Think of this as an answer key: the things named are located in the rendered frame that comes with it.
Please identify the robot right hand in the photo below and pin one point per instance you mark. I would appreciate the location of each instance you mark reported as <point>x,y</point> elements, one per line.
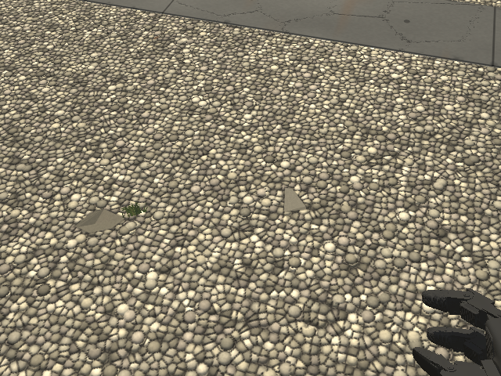
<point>482,348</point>

